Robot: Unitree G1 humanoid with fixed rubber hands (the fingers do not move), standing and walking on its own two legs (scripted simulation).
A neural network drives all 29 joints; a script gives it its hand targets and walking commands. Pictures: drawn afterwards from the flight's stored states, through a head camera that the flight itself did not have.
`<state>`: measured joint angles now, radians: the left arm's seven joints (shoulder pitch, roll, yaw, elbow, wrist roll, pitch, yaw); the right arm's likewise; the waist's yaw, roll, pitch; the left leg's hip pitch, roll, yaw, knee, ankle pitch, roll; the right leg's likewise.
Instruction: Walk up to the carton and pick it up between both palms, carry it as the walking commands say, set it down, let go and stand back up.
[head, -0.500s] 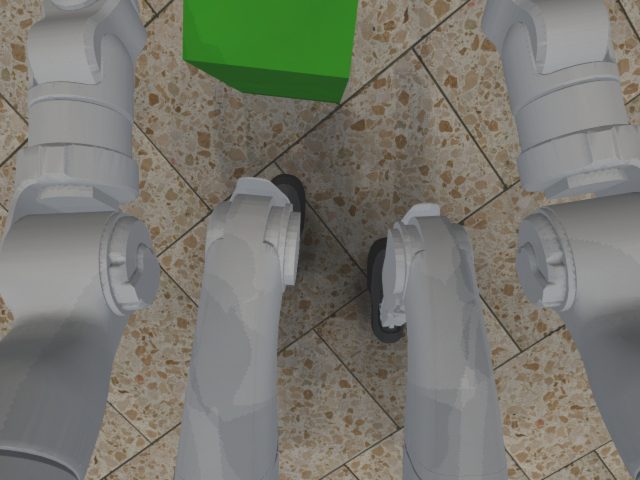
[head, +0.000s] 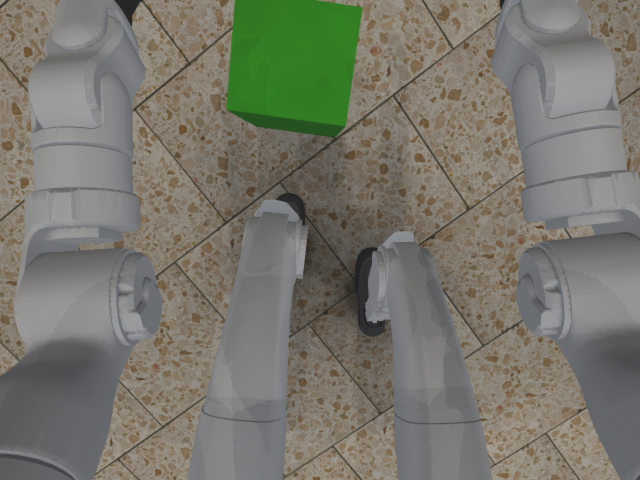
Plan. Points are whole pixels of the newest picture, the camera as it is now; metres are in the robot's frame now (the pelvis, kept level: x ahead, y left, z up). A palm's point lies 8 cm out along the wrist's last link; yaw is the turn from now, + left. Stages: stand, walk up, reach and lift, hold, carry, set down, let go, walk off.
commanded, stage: set down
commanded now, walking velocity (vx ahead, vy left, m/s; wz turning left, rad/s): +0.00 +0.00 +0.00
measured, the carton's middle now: (297, 80) +0.51 +0.11 -0.45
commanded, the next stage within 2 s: let go in 0.20 s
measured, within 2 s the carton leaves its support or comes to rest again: neither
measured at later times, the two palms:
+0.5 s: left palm (59, 97) +0.41 +0.27 -0.06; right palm (553, 74) +0.47 -0.11 -0.05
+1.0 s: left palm out of the picture +0.24 +0.25 +0.08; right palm out of the picture +0.31 -0.18 +0.07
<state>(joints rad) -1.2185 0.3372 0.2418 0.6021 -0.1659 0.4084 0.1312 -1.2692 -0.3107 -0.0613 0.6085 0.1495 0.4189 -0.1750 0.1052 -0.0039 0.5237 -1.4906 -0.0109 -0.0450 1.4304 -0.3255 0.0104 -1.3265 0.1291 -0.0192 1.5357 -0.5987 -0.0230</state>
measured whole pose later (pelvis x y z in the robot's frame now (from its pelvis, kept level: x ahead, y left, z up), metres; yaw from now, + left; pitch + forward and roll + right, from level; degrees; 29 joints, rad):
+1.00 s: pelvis +0.06 +0.00 +0.15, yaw +5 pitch +0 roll -1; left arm 0.05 0.21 0.04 0.34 -0.02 0.18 -0.03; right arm -0.01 -0.09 -0.13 0.48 -0.04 0.15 -0.03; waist 0.08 0.00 0.24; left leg -0.52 -0.05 -0.07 0.73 -0.21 0.01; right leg -0.35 0.07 0.01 0.77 -0.42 -0.02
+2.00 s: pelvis +0.13 -0.01 +0.17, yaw +5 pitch -4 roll +1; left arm 0.23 0.30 0.04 0.50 0.04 0.02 -0.01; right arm 0.23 -0.29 -0.08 0.67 -0.04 0.03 0.03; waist 0.05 -0.01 -0.02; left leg -0.25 -0.06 -0.07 0.58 -0.26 0.01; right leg -0.04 0.05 0.02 0.54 -0.42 -0.04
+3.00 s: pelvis +0.11 +0.01 +0.17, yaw +5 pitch -6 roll -1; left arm 0.31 0.30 0.04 0.64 0.03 -0.03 0.01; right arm 0.24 -0.29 -0.08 0.78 -0.04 0.00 0.03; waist 0.05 -0.01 -0.03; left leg -0.26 -0.07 -0.07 0.60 -0.23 0.04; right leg -0.04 0.05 0.02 0.54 -0.40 -0.03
